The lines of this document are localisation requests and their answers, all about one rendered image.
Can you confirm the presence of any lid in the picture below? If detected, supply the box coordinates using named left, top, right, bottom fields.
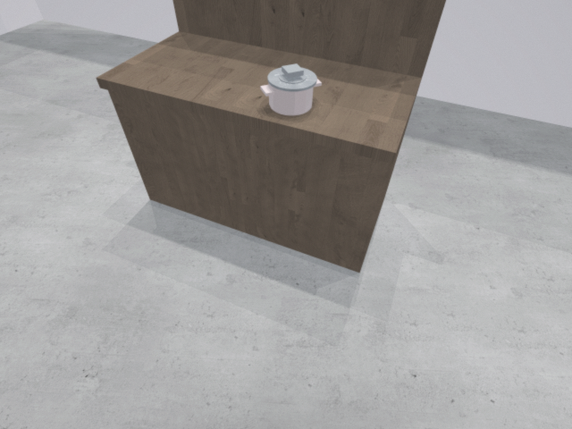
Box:
left=267, top=68, right=317, bottom=92

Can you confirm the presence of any pot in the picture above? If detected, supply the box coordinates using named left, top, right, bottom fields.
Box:
left=260, top=79, right=322, bottom=115

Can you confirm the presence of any table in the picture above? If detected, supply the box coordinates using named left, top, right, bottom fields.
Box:
left=97, top=0, right=446, bottom=273

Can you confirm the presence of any knob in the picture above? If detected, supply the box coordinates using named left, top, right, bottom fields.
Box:
left=282, top=63, right=304, bottom=78

